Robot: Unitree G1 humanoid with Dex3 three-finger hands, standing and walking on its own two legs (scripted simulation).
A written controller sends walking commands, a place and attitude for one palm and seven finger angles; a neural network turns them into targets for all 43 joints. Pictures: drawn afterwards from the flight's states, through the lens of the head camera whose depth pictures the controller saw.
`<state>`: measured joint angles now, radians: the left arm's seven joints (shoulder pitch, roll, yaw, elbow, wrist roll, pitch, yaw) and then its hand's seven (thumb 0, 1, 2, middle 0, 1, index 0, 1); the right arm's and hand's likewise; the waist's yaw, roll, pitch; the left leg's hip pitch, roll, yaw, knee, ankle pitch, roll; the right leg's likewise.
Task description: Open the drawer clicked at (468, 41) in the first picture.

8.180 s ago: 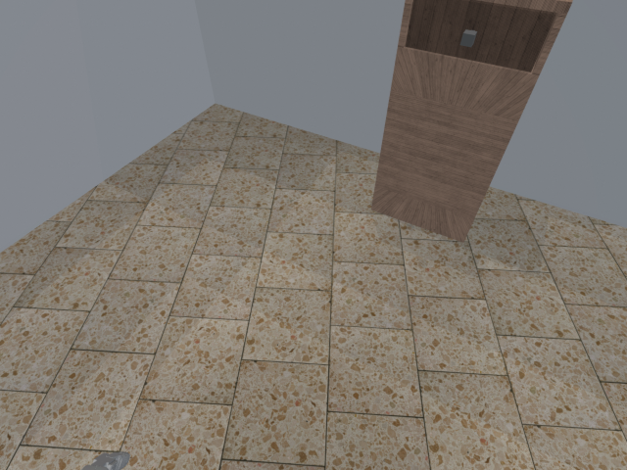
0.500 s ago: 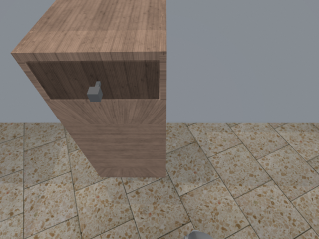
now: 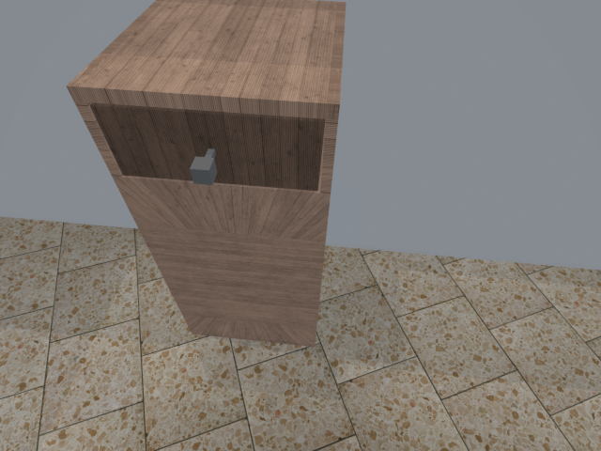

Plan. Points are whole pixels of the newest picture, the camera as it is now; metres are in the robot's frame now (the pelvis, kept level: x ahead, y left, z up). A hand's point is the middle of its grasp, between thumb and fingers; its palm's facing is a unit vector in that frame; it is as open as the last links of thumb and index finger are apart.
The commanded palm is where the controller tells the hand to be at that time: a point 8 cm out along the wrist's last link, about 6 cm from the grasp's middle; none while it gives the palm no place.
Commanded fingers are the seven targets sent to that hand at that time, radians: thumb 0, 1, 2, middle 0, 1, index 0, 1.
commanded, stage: come to a stop and stand still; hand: left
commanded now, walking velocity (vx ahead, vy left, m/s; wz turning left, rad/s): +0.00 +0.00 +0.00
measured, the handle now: (206, 164) +0.53 +0.22 +0.06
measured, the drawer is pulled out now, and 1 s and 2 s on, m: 0.00 0.00 0.00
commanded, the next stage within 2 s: look again from close up in 0.30 s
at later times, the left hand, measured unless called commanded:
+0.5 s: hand out of the picture -0.05 +0.14 -0.17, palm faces +0.02 -0.99 -0.16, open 7.3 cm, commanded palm none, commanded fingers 0.00 0.90 0.90 -0.20 -0.30 -0.20 -0.30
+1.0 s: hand out of the picture -0.03 +0.20 -0.17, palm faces +0.02 -0.98 -0.19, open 7.3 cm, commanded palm none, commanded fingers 0.00 0.90 0.90 -0.20 -0.30 -0.20 -0.30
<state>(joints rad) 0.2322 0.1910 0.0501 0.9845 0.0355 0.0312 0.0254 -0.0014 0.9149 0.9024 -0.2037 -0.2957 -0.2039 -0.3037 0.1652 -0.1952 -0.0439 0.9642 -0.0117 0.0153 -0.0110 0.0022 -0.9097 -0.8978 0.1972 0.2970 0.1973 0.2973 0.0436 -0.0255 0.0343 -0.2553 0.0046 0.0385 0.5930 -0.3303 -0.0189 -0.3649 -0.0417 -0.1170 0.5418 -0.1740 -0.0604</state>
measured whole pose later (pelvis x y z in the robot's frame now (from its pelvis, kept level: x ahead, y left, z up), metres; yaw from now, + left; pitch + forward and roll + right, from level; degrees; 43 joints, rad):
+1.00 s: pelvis -0.04 +0.03 +0.00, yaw +0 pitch -1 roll +0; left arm 0.29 0.16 0.00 1.04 0.02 0.00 0.03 0.00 0.91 0.90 -0.20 -0.29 -0.20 -0.30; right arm 0.31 -0.14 0.02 1.07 -0.02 -0.01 -0.01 0.01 -0.91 -0.90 0.20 0.30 0.20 0.30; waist 0.00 -0.01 0.02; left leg -0.26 -0.01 0.03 0.51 -0.23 0.02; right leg -0.23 -0.02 -0.03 0.51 -0.26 0.00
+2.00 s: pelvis -0.03 +0.01 +0.01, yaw -1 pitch -1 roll +0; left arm 0.23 0.17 0.01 1.03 0.02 0.00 0.03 0.00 0.94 0.90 -0.20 -0.30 -0.20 -0.30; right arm 0.25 -0.16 0.02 1.10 -0.02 0.00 -0.02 0.01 -0.92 -0.90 0.20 0.30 0.20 0.30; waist 0.00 -0.01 0.02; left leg -0.21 0.02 0.03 0.45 -0.22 -0.01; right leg -0.19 0.00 -0.07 0.46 -0.26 -0.03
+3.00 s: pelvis -0.03 +0.04 +0.00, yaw -2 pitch +1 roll +1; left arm 0.46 0.24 -0.06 0.27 0.21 0.08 0.19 0.02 0.90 0.89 -0.21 -0.32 -0.21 -0.32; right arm 0.35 -0.22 0.01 0.90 0.03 -0.22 -0.08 0.03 -0.93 -0.90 0.20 0.30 0.20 0.30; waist 0.02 0.01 0.00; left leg -0.27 -0.03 0.08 0.53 -0.28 0.04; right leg -0.28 -0.06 -0.03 0.60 -0.33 0.00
